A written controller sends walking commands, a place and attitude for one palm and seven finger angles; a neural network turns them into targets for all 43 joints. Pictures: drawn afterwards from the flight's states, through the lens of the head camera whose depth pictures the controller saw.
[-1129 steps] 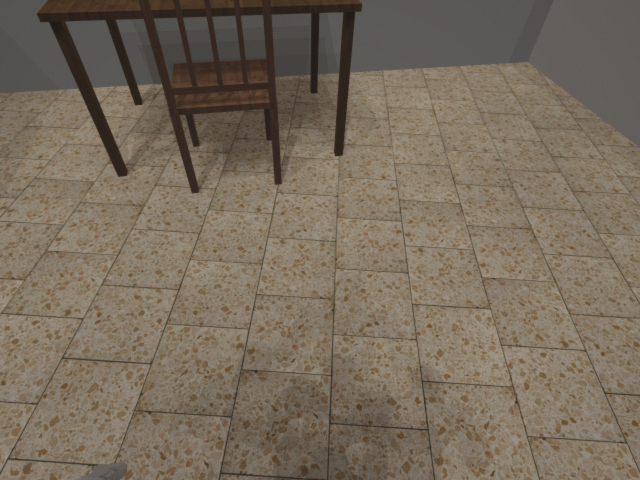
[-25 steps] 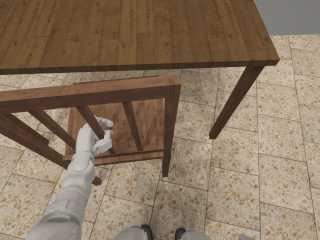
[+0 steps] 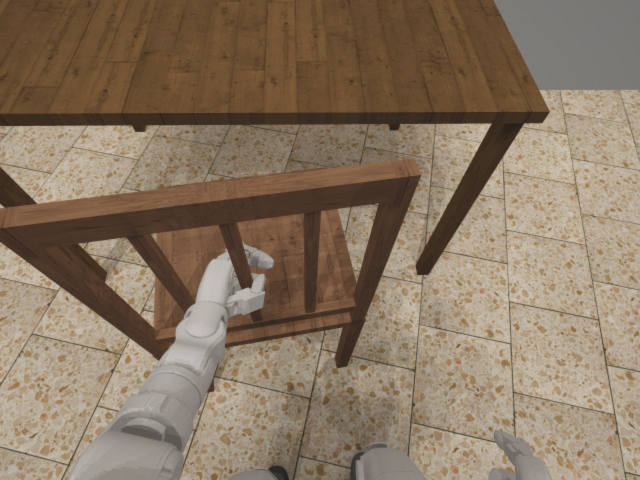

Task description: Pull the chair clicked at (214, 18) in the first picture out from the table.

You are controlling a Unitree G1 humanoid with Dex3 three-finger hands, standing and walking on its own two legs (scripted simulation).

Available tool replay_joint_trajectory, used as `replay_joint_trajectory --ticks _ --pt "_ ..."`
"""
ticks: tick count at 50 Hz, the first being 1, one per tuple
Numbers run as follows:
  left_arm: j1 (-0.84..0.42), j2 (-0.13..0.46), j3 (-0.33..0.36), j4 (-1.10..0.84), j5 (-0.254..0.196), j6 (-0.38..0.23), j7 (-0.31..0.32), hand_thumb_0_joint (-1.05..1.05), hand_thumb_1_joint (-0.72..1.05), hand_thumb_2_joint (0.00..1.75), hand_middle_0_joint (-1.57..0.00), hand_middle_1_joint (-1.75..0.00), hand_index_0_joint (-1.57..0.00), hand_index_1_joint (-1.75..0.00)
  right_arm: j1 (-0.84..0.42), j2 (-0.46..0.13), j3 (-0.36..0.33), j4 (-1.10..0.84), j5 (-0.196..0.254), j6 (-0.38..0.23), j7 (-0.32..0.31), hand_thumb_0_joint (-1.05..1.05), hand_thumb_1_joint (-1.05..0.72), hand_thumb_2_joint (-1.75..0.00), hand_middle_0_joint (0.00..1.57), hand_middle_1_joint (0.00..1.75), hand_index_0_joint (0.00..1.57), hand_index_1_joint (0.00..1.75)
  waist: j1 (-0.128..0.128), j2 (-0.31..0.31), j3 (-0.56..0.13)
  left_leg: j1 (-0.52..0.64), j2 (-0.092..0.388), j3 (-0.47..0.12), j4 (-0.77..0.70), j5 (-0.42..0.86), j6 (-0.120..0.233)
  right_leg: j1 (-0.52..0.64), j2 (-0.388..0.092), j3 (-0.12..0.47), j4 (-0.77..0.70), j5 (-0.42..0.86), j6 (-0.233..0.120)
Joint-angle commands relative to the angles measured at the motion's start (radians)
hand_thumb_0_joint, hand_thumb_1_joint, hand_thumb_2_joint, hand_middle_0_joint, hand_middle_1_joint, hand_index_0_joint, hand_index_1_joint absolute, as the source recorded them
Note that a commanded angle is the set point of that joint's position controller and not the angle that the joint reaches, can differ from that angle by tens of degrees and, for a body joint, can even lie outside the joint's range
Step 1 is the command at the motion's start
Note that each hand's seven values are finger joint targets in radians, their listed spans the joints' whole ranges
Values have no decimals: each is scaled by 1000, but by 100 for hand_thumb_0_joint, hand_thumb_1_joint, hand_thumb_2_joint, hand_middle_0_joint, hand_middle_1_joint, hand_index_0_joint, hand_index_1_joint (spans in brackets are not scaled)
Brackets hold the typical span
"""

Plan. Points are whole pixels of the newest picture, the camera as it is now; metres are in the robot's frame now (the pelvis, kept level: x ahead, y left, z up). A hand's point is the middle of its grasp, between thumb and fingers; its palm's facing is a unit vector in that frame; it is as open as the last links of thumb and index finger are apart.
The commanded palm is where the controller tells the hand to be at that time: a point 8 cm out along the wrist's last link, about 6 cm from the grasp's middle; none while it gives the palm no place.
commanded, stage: step backward, pulling the chair out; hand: left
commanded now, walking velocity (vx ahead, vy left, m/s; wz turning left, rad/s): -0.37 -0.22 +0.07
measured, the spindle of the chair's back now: (245, 279) +0.39 +0.11 -0.08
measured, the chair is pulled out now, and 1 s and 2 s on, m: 0.15 0.39 0.59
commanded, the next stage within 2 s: stop walking, hand still on the chair in 1.76 s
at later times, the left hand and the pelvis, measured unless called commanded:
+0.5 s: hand (259, 370) +0.25 +0.08 -0.06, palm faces +0.03 -0.98 -0.20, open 5.1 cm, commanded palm +0.23 +0.14 -0.07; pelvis -0.11 -0.05 +0.00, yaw +1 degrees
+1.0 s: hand out of the picture +0.12 +0.09 -0.06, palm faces -0.08 -0.98 -0.18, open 5.0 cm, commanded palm +0.11 +0.15 -0.06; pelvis -0.23 +0.00 -0.01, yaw +2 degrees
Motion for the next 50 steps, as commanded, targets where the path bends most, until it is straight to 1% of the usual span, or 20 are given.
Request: replay_joint_trajectory --ticks 1,5,9,12,14,15,16,18,20,24,29,33,36,38,40,42,44,46,48,50 --pt "-272 90 33 -186 28 -100 16 0 90 90 -50 -145 -50 -145 79 -137 -50 -47 -25 -43 18 0 -90 -90 20 30 20 30 30 221 -424 416 342 -254 -30 915 99 -32 4 11 127 -144 -15" --pt "-346 95 31 -112 48 -129 23 0 90 90 -50 -145 -50 -145 106 -133 -45 18 -26 -85 24 0 -90 -90 20 30 20 30 3 162 -393 470 330 -242 -20 888 99 -27 11 8 43 -98 1" --pt "-311 126 68 -62 60 -153 28 0 90 90 -50 -145 -50 -145 103 -127 -47 53 -28 -112 19 0 -90 -90 20 30 20 30 11 219 -406 417 318 -249 2 787 97 49 8 7 -67 -66 -2" --pt "-238 158 99 -49 61 -159 21 0 90 90 -50 -145 -50 -145 91 -135 -54 55 -16 -117 22 0 -90 -90 20 30 20 30 26 205 -434 310 282 -218 60 665 66 196 -1 5 -232 142 -6" --pt "-219 181 102 -77 57 -162 14 0 90 90 -50 -145 -50 -145 73 -133 -56 35 1 -114 18 0 -90 -90 20 30 20 30 23 81 -449 142 186 -110 105 418 3 342 -83 51 -284 527 -21" --pt "-219 232 139 -74 44 -156 20 0 90 90 -50 -145 -50 -145 76 -128 -71 25 18 -112 11 0 -90 -90 20 30 20 30 21 -131 -472 35 102 -38 202 104 -52 391 -186 138 -281 607 -72" --pt "-191 272 168 -65 27 -136 24 0 90 90 -50 -145 -50 -145 45 -138 -73 1 34 -113 8 0 -90 -90 20 30 20 30 51 -243 -467 -66 28 -48 359 -233 -79 404 -299 225 -272 729 -144" --pt "-212 222 144 -77 33 -114 27 0 90 90 -50 -145 -50 -145 -41 -134 -58 -8 24 -123 14 0 -90 -90 20 30 20 30 85 -109 -411 -148 31 -157 542 -312 -74 343 -376 254 -259 677 -189" --pt "-208 226 156 -99 42 -104 40 0 90 90 -50 -145 -50 -145 -25 -123 -41 21 10 -123 11 0 -90 -90 20 30 20 30 63 7 -435 -164 48 -173 505 -264 -85 427 -357 205 -200 800 -194" --pt "-182 211 147 -107 25 -70 51 0 90 90 -50 -145 -50 -145 7 -148 -46 15 23 -102 -2 0 -90 -90 20 30 20 30 59 -83 -470 -157 40 -145 406 -285 -95 528 -361 187 -184 915 -172" --pt "-164 124 72 -139 16 -23 39 0 90 90 -50 -145 -50 -145 58 -154 -43 2 22 -73 -29 0 -90 -90 20 30 20 30 41 -161 -497 -56 48 -67 127 -220 -95 538 -318 105 -193 869 -126" --pt "-183 65 -4 -227 2 -15 27 0 90 90 -50 -145 -50 -145 71 -155 -50 -31 24 -41 -47 0 -90 -90 20 30 20 30 12 -108 -524 147 123 -8 -172 195 -72 467 -196 5 -110 720 -33" --pt "-213 2 -61 -269 12 -40 4 0 90 90 -50 -145 -50 -145 80 -172 -69 -72 30 -32 -35 0 -90 -90 20 30 20 30 10 31 -487 252 223 -20 -100 447 -32 289 -40 -60 -89 459 26" --pt "-278 0 -67 -315 35 -68 -1 0 90 90 -50 -145 -50 -145 37 -146 -55 -82 -3 -36 -23 0 -90 -90 20 30 20 30 12 286 -436 175 244 -18 -109 503 -24 244 -40 -85 41 328 20" --pt "-274 7 -46 -266 46 -87 4 0 90 90 -50 -145 -50 -145 29 -138 -53 -69 -9 -45 -5 0 -90 -90 20 30 20 30 33 335 -349 96 300 -43 -96 474 13 192 -12 -86 82 47 10" --pt "-309 31 -16 -219 50 -104 14 0 90 90 -50 -145 -50 -145 46 -132 -57 -39 -8 -62 0 0 -90 -90 20 30 20 30 42 213 -300 113 314 -67 -18 517 16 187 -12 -66 -12 99 -3" --pt "-356 36 -16 -153 64 -130 15 0 90 90 -50 -145 -50 -145 103 -125 -66 13 -5 -79 2 0 -90 -90 20 30 20 30 19 40 -345 161 240 -14 144 534 -43 275 -65 -12 -173 551 -28" --pt "-350 122 43 -76 50 -141 15 0 90 90 -50 -145 -50 -145 120 -118 -70 56 7 -97 -15 0 -90 -90 20 30 20 30 26 -244 -441 -28 87 2 355 -156 -98 455 -266 191 -204 1012 -147" --pt "-335 119 54 -21 59 -130 9 0 90 90 -50 -145 -50 -145 54 -102 -64 52 12 -121 -22 0 -90 -90 20 30 20 30 60 -278 -434 -62 80 -95 469 -324 -84 320 -336 180 -238 700 -173" --pt "-323 98 50 -21 66 -137 12 0 90 90 -50 -145 -50 -145 39 -94 -39 64 2 -132 -26 0 -90 -90 20 30 20 30 58 -203 -422 -26 67 -67 377 -291 -80 262 -284 105 -274 411 -128"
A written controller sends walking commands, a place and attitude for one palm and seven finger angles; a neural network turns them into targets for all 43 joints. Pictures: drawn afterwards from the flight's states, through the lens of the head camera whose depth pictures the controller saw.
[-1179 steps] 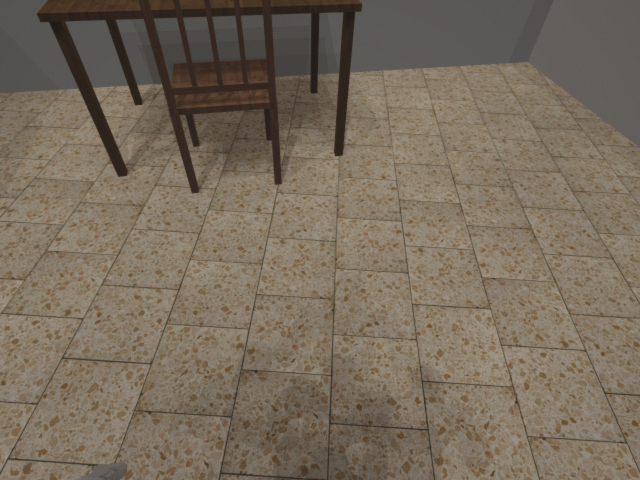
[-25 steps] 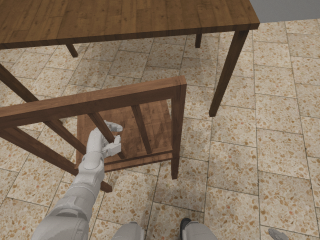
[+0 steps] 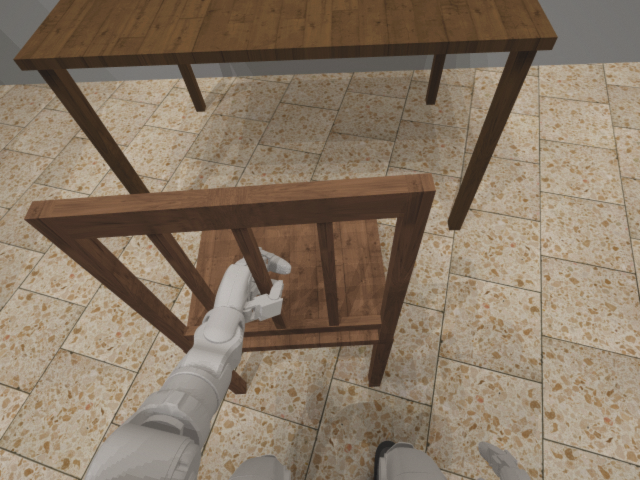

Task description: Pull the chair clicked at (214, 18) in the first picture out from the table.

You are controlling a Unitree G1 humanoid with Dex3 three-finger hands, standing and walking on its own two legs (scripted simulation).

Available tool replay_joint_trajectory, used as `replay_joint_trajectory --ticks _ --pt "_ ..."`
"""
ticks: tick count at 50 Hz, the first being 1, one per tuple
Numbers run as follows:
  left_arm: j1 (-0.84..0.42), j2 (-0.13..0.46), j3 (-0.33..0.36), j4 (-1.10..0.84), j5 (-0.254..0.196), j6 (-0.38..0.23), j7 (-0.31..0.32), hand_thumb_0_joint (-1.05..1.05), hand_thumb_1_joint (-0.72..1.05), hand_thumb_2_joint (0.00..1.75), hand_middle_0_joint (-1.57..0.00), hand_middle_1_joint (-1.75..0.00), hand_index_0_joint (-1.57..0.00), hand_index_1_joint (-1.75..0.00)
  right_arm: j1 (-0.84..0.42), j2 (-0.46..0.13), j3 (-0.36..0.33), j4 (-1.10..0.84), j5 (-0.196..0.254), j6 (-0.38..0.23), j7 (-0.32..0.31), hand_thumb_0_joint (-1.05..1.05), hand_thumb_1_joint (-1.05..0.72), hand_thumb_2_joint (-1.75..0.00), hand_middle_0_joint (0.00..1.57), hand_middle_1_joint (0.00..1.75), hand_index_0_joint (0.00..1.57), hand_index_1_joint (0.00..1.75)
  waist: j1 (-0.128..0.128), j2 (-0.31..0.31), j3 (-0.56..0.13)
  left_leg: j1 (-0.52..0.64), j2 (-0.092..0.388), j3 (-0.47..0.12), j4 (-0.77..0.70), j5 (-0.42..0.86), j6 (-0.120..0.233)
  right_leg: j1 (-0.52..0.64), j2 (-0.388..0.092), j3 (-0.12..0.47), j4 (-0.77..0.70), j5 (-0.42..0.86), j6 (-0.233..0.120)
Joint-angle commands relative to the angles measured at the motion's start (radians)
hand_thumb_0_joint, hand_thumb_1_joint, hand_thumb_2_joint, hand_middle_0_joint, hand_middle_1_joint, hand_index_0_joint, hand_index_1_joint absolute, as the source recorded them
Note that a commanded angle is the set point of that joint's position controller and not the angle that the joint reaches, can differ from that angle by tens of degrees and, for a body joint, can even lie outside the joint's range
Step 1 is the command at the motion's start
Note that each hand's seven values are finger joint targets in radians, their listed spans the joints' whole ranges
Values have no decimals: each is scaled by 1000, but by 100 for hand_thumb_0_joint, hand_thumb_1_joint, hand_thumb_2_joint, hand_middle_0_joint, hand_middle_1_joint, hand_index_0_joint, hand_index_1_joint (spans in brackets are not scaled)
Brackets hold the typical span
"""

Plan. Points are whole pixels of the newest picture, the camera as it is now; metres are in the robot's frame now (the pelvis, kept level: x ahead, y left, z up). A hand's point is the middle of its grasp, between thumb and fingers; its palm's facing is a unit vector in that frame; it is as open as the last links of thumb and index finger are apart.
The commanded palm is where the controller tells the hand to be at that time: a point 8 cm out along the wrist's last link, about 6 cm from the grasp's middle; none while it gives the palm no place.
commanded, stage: step backward, pulling the chair out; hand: left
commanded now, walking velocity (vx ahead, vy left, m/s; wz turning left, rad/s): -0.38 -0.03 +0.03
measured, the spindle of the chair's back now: (265, 285) +0.38 +0.10 -0.06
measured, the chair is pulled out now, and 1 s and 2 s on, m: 0.39 0.59 0.61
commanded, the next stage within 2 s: stop walking, hand still on the chair in 0.76 s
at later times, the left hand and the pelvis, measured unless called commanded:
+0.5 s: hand (267, 362) +0.26 +0.09 -0.05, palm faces -0.09 -0.98 -0.19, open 5.0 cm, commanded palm +0.24 +0.14 -0.05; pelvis -0.11 -0.01 +0.01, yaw -2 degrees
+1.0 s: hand (252, 458) +0.15 +0.09 -0.05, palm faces -0.08 -0.98 -0.18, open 5.1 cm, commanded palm +0.14 +0.15 -0.03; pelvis -0.19 +0.00 +0.00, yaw -1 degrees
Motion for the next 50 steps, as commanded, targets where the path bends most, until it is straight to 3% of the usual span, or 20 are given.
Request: replay_joint_trajectory --ticks 1,4,6,8,11,15,17,18,19,20,24,30,32,33,35,37,41,44,46,50 --pt "-270 173 35 -120 22 -53 25 0 90 90 -50 -145 -50 -145 51 -155 -37 -45 -8 -50 -32 0 -90 -90 20 30 20 30 20 -197 -427 53 -15 -2 -74 -10 20 240 -231 160 -175 188 -89" --pt "-246 144 7 -139 4 -54 29 0 90 90 -50 -145 -50 -145 88 -160 -29 -53 -3 -55 -37 0 -90 -90 20 30 20 30 -12 -217 -440 199 0 53 -378 189 35 165 -162 91 -135 -44 -6" --pt "-227 111 -16 -163 -4 -60 27 0 90 90 -50 -145 -50 -145 81 -226 -54 -97 -9 -49 -41 0 -90 -90 20 30 20 30 -5 69 -368 112 190 -188 -506 304 143 108 -4 28 92 -138 45" --pt "-290 93 -41 -271 3 -59 18 0 90 90 -50 -145 -50 -145 11 -173 -43 -137 -30 -33 -13 0 -90 -90 20 30 20 30 13 268 -329 -77 319 -273 -548 373 223 182 15 62 403 -306 23" --pt "-298 126 8 -277 -4 -63 24 0 90 90 -50 -145 -50 -145 71 -185 -69 -113 -15 -33 4 0 -90 -90 20 30 20 30 -1 74 -322 122 298 -220 -365 754 202 126 23 85 224 -300 13" --pt "-317 119 -24 -245 38 -100 8 0 90 90 -50 -145 -50 -145 152 -195 -78 -66 -23 -58 17 0 -90 -90 20 30 20 30 -31 105 -410 404 207 -147 -251 952 121 191 36 70 -182 67 12" --pt "-312 153 -24 -239 55 -114 -1 0 90 90 -50 -145 -50 -145 145 -187 -68 -68 -21 -47 16 0 -90 -90 20 30 20 30 -33 85 -424 298 151 -52 -228 866 79 313 -30 101 -183 389 1" --pt "-300 217 30 -245 39 -118 11 0 90 90 -50 -145 -50 -145 154 -187 -81 -65 -11 -42 7 0 -90 -90 20 30 20 30 -37 -68 -493 241 100 13 -199 714 40 433 -73 140 -155 603 -7" --pt "-290 263 73 -243 27 -115 21 0 90 90 -50 -145 -50 -145 115 -184 -84 -85 -1 -39 -3 0 -90 -90 20 30 20 30 -25 -214 -512 110 44 33 -138 392 14 520 -150 201 -104 820 -25" --pt "-268 262 77 -243 25 -108 19 0 90 90 -50 -145 -50 -145 67 -177 -76 -108 5 -36 -8 0 -90 -90 20 30 20 30 1 -240 -506 10 3 -1 -62 136 19 528 -215 232 -101 893 -40" --pt "-177 247 85 -259 15 -63 25 0 90 90 -50 -145 -50 -145 17 -161 -41 -123 -3 -26 -9 0 -90 -90 20 30 20 30 30 -114 -485 -53 5 -96 -61 42 20 488 -276 244 -75 672 -117" --pt "-123 184 30 -322 -25 -3 25 0 90 90 -50 -145 -50 -145 72 -191 -47 -159 4 3 -33 0 -90 -90 20 30 20 30 1 -161 -510 178 73 -61 -396 469 51 409 -148 144 -23 441 -27" --pt "-120 141 2 -322 -23 6 17 0 90 90 -50 -145 -50 -145 88 -207 -57 -179 -2 19 -27 0 -90 -90 20 30 20 30 -1 -12 -451 255 157 -112 -401 685 103 286 -15 79 -6 236 34" --pt "-168 128 -18 -364 -15 0 9 0 90 90 -50 -145 -50 -145 62 -184 -48 -188 -11 19 -22 0 -90 -90 20 30 20 30 -4 131 -450 247 178 -142 -386 772 123 269 -4 62 51 196 34" --pt "-202 118 -22 -361 -6 1 5 0 90 90 -50 -145 -50 -145 59 -179 -48 -181 -20 18 -8 0 -90 -90 20 30 20 30 4 216 -424 251 220 -174 -393 813 149 211 24 57 84 -99 26" --pt "-205 133 -6 -340 -6 5 9 0 90 90 -50 -145 -50 -145 71 -181 -54 -177 -19 14 -3 0 -90 -90 20 30 20 30 13 192 -379 217 242 -181 -390 730 162 195 34 59 61 -208 20" --pt "-265 190 21 -272 -6 5 6 0 90 90 -50 -145 -50 -145 110 -199 -61 -149 -2 0 -10 0 -90 -90 20 30 20 30 1 -6 -380 154 153 -81 -299 562 95 317 -12 99 -83 151 14" --pt "-229 229 40 -396 -18 -10 14 0 90 90 -50 -145 -50 -145 64 -157 -50 -188 14 -12 -13 0 -90 -90 20 30 20 30 23 -188 -352 90 12 7 -197 25 51 169 -169 262 -247 -288 -46" --pt "-166 258 70 -356 -17 -3 30 0 90 90 -50 -145 -50 -145 54 -167 -44 -166 11 -19 -22 0 -90 -90 20 30 20 30 37 -213 -334 133 -43 17 -67 3 53 106 -226 317 -352 -457 -79" --pt "-128 212 61 -384 -9 24 33 0 90 90 -50 -145 -50 -145 37 -139 -9 -159 -2 -42 -25 0 -90 -90 20 30 20 30 20 -220 -383 196 -31 7 -262 84 76 183 -176 204 -253 -370 -43"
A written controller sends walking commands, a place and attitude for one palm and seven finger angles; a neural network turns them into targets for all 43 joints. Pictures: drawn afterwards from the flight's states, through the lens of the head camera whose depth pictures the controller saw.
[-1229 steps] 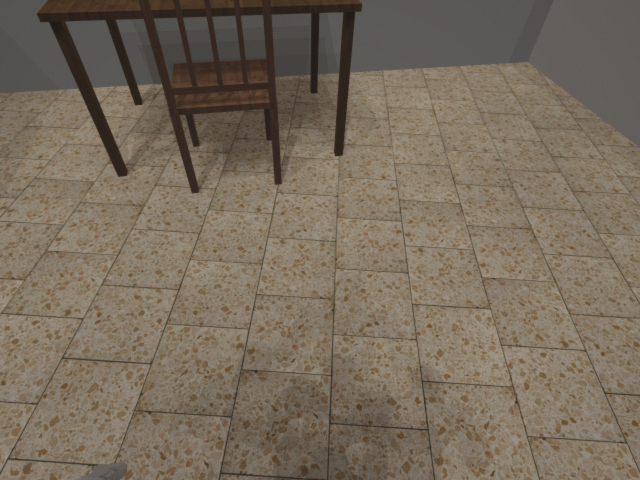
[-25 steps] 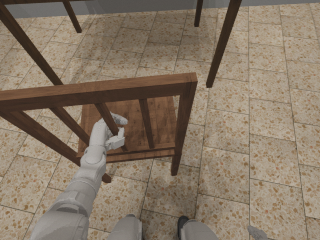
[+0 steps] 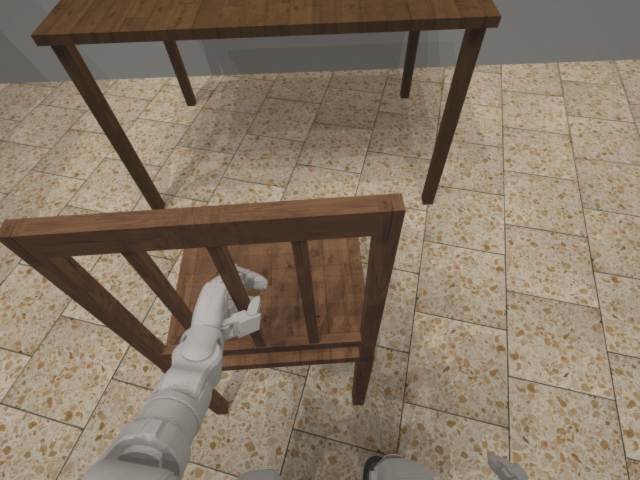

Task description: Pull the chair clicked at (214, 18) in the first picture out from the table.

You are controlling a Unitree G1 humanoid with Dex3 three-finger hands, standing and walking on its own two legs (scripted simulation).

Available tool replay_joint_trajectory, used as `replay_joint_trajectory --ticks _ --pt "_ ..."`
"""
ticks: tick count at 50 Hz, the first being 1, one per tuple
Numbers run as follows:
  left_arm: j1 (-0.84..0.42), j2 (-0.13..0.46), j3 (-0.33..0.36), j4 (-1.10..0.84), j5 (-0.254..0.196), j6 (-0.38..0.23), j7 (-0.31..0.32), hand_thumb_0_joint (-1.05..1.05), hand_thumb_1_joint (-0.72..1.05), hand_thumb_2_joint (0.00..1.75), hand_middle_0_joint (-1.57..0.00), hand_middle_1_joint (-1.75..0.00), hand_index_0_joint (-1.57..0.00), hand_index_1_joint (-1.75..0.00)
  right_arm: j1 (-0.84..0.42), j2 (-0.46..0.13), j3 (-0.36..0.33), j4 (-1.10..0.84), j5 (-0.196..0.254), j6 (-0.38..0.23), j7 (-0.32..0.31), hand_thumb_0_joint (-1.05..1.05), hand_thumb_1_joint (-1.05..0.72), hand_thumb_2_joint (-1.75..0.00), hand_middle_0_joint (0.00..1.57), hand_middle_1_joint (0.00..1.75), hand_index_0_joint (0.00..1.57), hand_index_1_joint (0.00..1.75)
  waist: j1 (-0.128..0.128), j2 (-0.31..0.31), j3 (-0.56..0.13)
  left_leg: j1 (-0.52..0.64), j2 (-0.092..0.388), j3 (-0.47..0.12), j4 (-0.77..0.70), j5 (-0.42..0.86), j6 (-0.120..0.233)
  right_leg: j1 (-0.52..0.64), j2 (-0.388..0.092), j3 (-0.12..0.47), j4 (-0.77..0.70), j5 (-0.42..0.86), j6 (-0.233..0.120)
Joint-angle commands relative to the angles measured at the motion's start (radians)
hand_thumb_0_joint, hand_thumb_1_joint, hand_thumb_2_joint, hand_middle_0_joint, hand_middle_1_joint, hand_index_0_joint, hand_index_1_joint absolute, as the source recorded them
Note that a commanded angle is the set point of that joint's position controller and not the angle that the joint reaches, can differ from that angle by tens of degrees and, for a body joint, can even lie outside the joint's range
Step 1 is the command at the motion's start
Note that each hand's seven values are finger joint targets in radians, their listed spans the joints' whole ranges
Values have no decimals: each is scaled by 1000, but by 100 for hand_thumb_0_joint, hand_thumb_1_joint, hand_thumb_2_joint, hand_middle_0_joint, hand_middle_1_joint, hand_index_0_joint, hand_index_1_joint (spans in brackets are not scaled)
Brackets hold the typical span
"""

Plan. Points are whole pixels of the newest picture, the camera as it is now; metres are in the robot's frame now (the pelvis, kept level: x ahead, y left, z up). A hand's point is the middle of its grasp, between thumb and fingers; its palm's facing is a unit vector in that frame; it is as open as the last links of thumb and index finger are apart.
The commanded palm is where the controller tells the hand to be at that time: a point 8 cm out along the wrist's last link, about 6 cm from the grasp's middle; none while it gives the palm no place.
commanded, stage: stop walking, hand still on the chair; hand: left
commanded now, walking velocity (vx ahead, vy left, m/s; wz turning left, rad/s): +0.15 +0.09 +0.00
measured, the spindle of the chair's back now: (243, 303) +0.36 +0.13 -0.06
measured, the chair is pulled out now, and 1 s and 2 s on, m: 0.59 0.61 0.61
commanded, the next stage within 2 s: open the thumb and straighten the fingers in 0.76 s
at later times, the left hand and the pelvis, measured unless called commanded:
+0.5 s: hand (249, 327) +0.32 +0.11 -0.05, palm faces -0.11 -0.98 -0.18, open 5.1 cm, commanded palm +0.31 +0.16 -0.03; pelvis +0.04 +0.02 +0.01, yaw -1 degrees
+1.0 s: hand (247, 324) +0.32 +0.11 -0.05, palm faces -0.08 -0.99 -0.13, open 5.6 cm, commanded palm +0.30 +0.17 -0.03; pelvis +0.04 +0.01 +0.01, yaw +0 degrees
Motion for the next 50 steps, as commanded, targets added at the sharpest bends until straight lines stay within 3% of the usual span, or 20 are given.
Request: replay_joint_trajectory --ticks 1,3,6,10,13,14,21,24,27,29,32,35,36,40,43,44,45,47,48,50 --pt "-246 173 38 -241 11 -47 24 0 90 90 -50 -145 -50 -145 -21 -118 -29 -97 -9 -62 -28 0 -90 -90 20 30 20 30 31 -166 -348 186 13 -6 -230 61 35 140 -174 151 -219 -376 -8" --pt "-239 125 9 -280 16 -49 19 0 90 90 -50 -145 -50 -145 -19 -136 -36 -118 -15 -68 -34 0 -90 -90 20 30 20 30 46 -16 -320 135 86 -102 -340 95 76 193 -73 102 -103 -284 33" --pt "-226 99 -22 -273 16 -33 18 0 90 90 -50 -145 -50 -145 -43 -116 -25 -118 -5 -58 -32 0 -90 -90 20 30 20 30 51 48 -269 19 108 -107 -380 25 86 271 -58 96 -75 -262 38" --pt "-182 96 -20 -279 20 -28 16 0 90 90 -50 -145 -50 -145 -22 -126 -41 -119 -10 -64 -26 0 -90 -90 20 30 20 30 43 -82 -306 124 54 -27 -284 242 39 316 -104 146 -153 -52 13" --pt "-139 98 -27 -270 24 -30 16 0 90 90 -50 -145 -50 -145 -20 -121 -36 -108 -10 -74 -27 0 -90 -90 20 30 20 30 48 -41 -235 121 55 -33 -334 131 32 238 -100 145 -193 -185 14" --pt "-132 97 -23 -274 23 -32 19 0 90 90 -50 -145 -50 -145 -15 -119 -36 -106 -10 -73 -27 0 -90 -90 20 30 20 30 48 -73 -234 132 56 -31 -328 162 31 243 -100 145 -194 -163 9" --pt "-41 86 -44 -306 23 -37 20 0 90 90 -50 -145 -50 -145 -27 -129 -44 -108 -12 -77 -26 0 -90 -90 20 30 20 30 42 -70 -301 213 79 -28 -312 458 18 326 -106 109 -106 241 -3" --pt "-29 76 -53 -341 25 -38 17 0 90 90 -50 -145 -50 -145 -36 -125 -45 -118 -14 -69 -23 0 -90 -90 20 30 20 30 41 -101 -332 247 84 -24 -292 538 11 344 -114 110 -81 358 -11" --pt "-5 76 -56 -370 25 -35 17 0 90 90 -50 -145 -50 -145 -41 -123 -45 -120 -16 -61 -21 0 -90 -90 20 30 20 30 38 -68 -333 259 84 -18 -291 562 7 350 -118 110 -77 401 -13" --pt "8 69 -62 -375 23 -32 16 0 90 90 -50 -145 -50 -145 -51 -117 -42 -129 -16 -52 -20 0 -90 -90 20 30 20 30 40 -102 -328 253 81 -18 -292 529 6 350 -120 112 -85 380 -12" --pt "23 70 -60 -384 22 -26 18 0 90 90 -50 -145 -50 -145 -52 -118 -41 -134 -15 -43 -20 0 -90 -90 20 30 20 30 40 -63 -307 245 80 -17 -311 496 8 336 -114 109 -95 327 -11" --pt "18 67 -62 -395 24 -23 19 0 90 90 -50 -145 -50 -145 -64 -114 -38 -148 -15 -33 -18 0 -90 -90 20 30 20 30 43 -75 -308 234 78 -18 -315 464 11 343 -113 110 -105 282 -11" --pt "22 78 -62 -406 21 -21 19 0 90 90 -50 -145 -50 -145 -63 -117 -39 -142 -14 -34 -20 0 -90 -90 20 30 20 30 40 -34 -300 231 74 -15 -321 453 13 341 -115 110 -113 278 -9" --pt "24 69 -60 -406 20 -16 21 0 90 90 -50 -145 -50 -145 -66 -111 -36 -156 -14 -24 -18 0 -90 -90 20 30 20 30 44 -85 -306 229 73 -15 -317 411 14 343 -116 121 -128 241 -11" --pt "65 103 -27 -435 20 -17 26 0 90 90 -50 -145 -50 -145 -65 -113 -39 -161 -14 -22 -18 0 -90 -90 20 30 20 30 49 -62 -300 219 70 -16 -322 398 16 350 -117 122 -135 229 -11" --pt "175 -3 -103 -333 -11 25 2 0 78 84 -50 -145 -50 -145 -42 -146 -43 -148 31 -36 14 0 -90 -90 20 30 20 30 -19 -202 -285 66 12 36 -298 336 15 274 -64 14 -96 178 4" --pt "82 52 -60 -438 -15 13 -6 0 66 78 -50 -145 -50 -145 -54 -154 -45 -161 26 -52 26 0 -90 -90 20 30 20 30 -2 -216 -301 25 6 37 -275 321 20 261 -58 23 -76 176 1" --pt "70 118 -14 -527 -9 4 -7 0 42 67 -50 -145 -50 -145 -52 -153 -53 -170 21 -76 32 0 -90 -90 20 30 20 30 3 -135 -339 15 -10 46 -259 300 23 259 -55 29 -64 146 2" --pt "105 91 -34 -556 0 7 -13 0 30 61 -50 -145 -50 -145 -57 -140 -50 -181 16 -92 38 0 -90 -90 20 30 20 30 13 -54 -356 10 -18 54 -248 306 20 252 -54 30 -51 142 0" --pt "114 83 -51 -607 12 15 -20 0 5 49 -50 -145 -50 -145 -45 -135 -48 -184 11 -113 49 0 -90 -90 20 30 20 30 12 12 -378 10 -24 58 -222 327 16 225 -50 24 -36 152 -5"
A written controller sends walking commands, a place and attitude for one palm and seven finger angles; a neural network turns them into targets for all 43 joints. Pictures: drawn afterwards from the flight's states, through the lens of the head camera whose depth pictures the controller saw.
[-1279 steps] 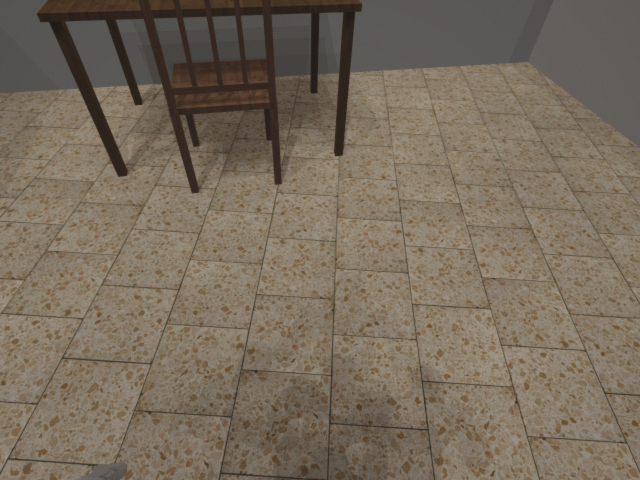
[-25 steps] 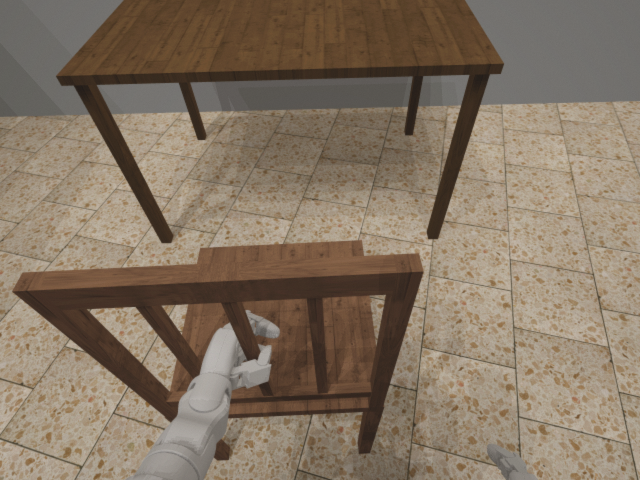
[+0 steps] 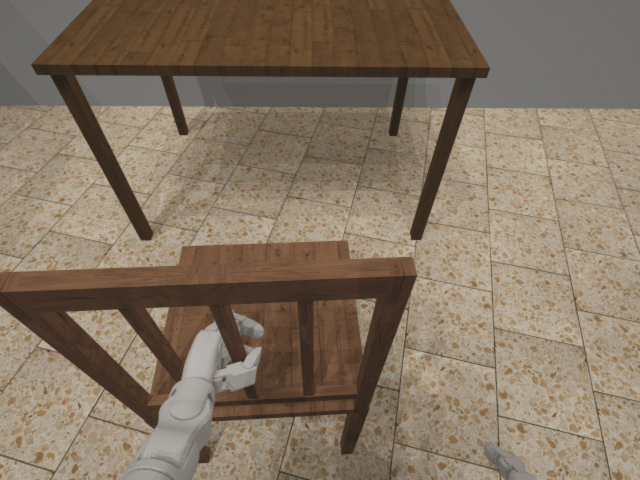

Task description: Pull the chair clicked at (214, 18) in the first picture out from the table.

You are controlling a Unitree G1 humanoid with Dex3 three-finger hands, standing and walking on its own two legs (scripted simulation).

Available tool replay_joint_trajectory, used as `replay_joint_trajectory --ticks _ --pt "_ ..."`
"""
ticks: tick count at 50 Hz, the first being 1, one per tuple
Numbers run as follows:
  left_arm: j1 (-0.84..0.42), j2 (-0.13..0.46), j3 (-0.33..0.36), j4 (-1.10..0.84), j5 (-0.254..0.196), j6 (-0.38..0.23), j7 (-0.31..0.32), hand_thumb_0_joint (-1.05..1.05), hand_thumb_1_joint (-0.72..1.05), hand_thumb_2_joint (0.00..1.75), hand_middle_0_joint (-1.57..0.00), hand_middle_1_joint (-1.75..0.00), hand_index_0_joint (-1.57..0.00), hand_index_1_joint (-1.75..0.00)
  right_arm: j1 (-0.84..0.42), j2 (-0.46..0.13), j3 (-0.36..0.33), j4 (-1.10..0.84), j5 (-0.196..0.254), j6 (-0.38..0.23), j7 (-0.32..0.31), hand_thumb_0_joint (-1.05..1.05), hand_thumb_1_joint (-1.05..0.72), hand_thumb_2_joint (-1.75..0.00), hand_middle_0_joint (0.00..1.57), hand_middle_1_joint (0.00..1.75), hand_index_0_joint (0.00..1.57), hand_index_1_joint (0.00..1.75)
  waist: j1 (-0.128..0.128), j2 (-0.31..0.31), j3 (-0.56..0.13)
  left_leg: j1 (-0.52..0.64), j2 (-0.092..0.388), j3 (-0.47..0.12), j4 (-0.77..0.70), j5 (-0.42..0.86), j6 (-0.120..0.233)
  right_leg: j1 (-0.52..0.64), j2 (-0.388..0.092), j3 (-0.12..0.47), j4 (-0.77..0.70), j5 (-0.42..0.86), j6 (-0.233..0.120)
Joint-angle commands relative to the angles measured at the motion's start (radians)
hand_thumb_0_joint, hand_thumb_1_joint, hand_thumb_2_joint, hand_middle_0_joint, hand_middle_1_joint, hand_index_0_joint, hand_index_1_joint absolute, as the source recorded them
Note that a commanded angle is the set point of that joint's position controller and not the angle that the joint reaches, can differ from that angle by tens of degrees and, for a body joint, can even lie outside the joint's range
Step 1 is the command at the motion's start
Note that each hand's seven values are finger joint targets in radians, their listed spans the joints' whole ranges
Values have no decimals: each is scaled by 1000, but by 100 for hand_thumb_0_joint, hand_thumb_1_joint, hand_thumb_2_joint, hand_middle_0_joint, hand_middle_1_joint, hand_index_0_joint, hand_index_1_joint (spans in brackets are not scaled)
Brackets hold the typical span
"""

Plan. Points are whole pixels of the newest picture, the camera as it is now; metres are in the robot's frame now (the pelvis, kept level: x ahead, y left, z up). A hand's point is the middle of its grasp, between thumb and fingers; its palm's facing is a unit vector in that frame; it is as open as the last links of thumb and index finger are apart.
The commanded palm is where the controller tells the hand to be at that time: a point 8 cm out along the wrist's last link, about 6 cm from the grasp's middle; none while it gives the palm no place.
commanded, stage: open the thumb and straighten the fingers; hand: left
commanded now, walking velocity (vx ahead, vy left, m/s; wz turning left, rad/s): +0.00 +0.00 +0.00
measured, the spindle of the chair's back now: (239, 356) +0.30 +0.12 -0.07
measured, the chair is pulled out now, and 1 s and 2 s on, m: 0.61 0.61 0.61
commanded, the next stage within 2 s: draw the fingers out of the gap in 0.60 s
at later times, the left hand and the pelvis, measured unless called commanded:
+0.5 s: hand (241, 361) +0.29 +0.11 -0.05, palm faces -0.09 -0.98 -0.17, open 16.2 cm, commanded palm +0.27 +0.16 -0.03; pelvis +0.00 +0.01 -0.02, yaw +1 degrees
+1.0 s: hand (225, 402) +0.23 +0.13 -0.05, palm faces -0.09 -0.98 -0.15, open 17.5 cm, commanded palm +0.22 +0.18 -0.03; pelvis +0.02 +0.01 -0.03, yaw +2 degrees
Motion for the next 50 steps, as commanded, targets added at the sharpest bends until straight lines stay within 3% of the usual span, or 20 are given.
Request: replay_joint_trajectory --ticks 1,4,5,7,9,12,15,18,19,23,30,34,35,36,39,41,42,43,46,50 --pt "-154 80 18 -304 13 -47 -18 0 -7 43 -50 -145 -50 -145 -46 -129 -53 -149 -4 -88 12 0 -90 -90 20 30 20 30 18 54 -249 -121 1 27 -27 229 20 184 -26 10 2 188 -30" --pt "-138 46 2 -296 9 -1 -24 0 -43 26 -47 -138 -47 -138 -43 -134 -52 -163 -3 -99 20 0 -90 -90 20 30 20 30 17 17 -247 -164 1 26 0 188 20 135 -20 -3 30 143 -22" --pt "-194 129 72 -346 7 8 -17 0 -55 20 -45 -130 -45 -130 -38 -144 -55 -165 -5 -102 16 0 -90 -90 20 30 20 30 22 13 -282 -169 -1 21 0 178 22 156 -20 3 37 137 -21" --pt "-180 128 80 -343 -1 36 -13 0 -55 20 -40 -116 -40 -116 -42 -144 -53 -176 -4 -105 8 0 -90 -90 20 30 20 30 22 -22 -279 -200 -4 23 4 139 25 157 -18 3 45 97 -14" --pt "-165 68 42 -337 -6 57 -21 0 -55 20 -35 -101 -35 -101 -39 -142 -51 -181 -4 -113 6 0 -90 -90 20 30 20 30 14 -52 -271 -207 -2 19 20 150 24 123 -14 -10 65 100 -12" --pt "-180 19 -6 -361 -12 75 -29 0 -55 20 -27 -80 -27 -80 -34 -146 -53 -186 -4 -128 5 0 -90 -90 20 30 20 30 4 -47 -271 -199 1 13 45 165 21 73 -12 -20 87 98 -11" --pt "-177 16 -16 -394 -6 87 -32 0 -55 20 -20 -58 -20 -58 -28 -149 -53 -196 -7 -138 2 0 -90 -90 20 30 20 30 7 -55 -292 -208 -1 3 67 179 19 58 -11 -26 116 103 -12" --pt "-147 20 -18 -420 10 97 -19 0 -55 20 -13 -36 -13 -36 -23 -146 -53 -204 -11 -144 1 0 -90 -90 20 30 20 30 12 -50 -301 -206 0 -2 88 204 17 44 -12 -30 139 118 -12" --pt "-159 154 108 -420 15 101 -8 0 -55 20 -10 -29 -10 -29 -16 -159 -54 -199 -13 -137 -4 0 -90 -90 20 30 20 30 27 -60 -309 -226 -3 -2 90 197 19 62 -12 -20 143 121 -12" --pt "-176 133 85 -448 29 126 -7 0 -55 20 0 0 0 0 -29 -143 -42 -215 -15 -128 -11 0 -90 -90 20 30 20 30 23 -34 -293 -250 -10 4 98 179 24 74 -15 -13 151 115 -10" --pt "-90 34 -15 -505 -4 163 -64 0 -55 20 0 0 0 0 -30 -145 -42 -237 -10 -137 -9 0 -90 -90 20 30 20 30 3 -15 -317 -226 -8 0 143 255 21 59 -17 -31 168 199 -10" --pt "-77 64 -1 -538 3 178 -64 0 -55 20 0 0 0 0 -24 -150 -44 -244 -12 -139 -10 0 -90 -90 20 30 20 30 -1 -37 -309 -238 -8 -10 155 251 22 43 -17 -37 180 194 -9" --pt "-79 189 117 -545 7 176 -53 0 -55 20 0 0 0 0 -16 -160 -46 -240 -15 -135 -15 0 -90 -90 20 30 20 30 16 -47 -326 -253 -10 -10 154 246 23 70 -17 -28 181 198 -9" --pt "-34 191 115 -554 15 177 -52 0 -55 20 0 0 0 0 -28 -158 -43 -249 -19 -130 -18 0 -90 -90 20 30 20 30 35 -17 -318 -262 -15 -7 146 237 21 87 -20 -27 183 189 -14" --pt "74 143 86 -622 14 174 -48 0 -55 20 0 0 0 0 -34 -140 -40 -275 -15 -132 -14 0 -90 -90 20 30 20 30 40 -1 -334 -260 -15 1 153 264 20 101 -23 -25 193 218 -16" --pt "158 114 52 -656 11 178 -54 0 -55 20 0 0 0 0 -41 -143 -41 -292 -12 -135 -11 0 -90 -90 20 30 20 30 39 10 -320 -260 -12 -2 162 288 20 91 -24 -30 195 232 -20" --pt "168 95 23 -682 7 179 -58 0 -55 20 0 0 0 0 -34 -141 -40 -292 -10 -138 -9 0 -90 -90 20 30 20 30 23 -15 -322 -254 -10 -3 168 282 20 80 -23 -33 195 229 -14" --pt "228 97 27 -702 3 182 -64 0 -55 20 0 0 0 0 -37 -141 -43 -301 -10 -142 -8 0 -90 -90 20 30 20 30 33 -3 -326 -256 -10 -3 174 286 21 80 -23 -34 198 229 -14" --pt "294 113 22 -737 11 199 -66 0 -55 20 0 0 0 0 -42 -146 -42 -313 -10 -145 -9 0 -90 -90 20 30 20 30 28 -19 -277 -283 -11 -12 179 250 20 47 -21 -41 199 189 -15" --pt "336 117 10 -846 29 197 -45 0 -55 20 0 0 0 0 -39 -138 -38 -335 -14 -151 -13 0 -90 -90 20 30 20 30 23 -15 -272 -294 -16 -18 192 213 22 13 -20 -41 212 136 -12"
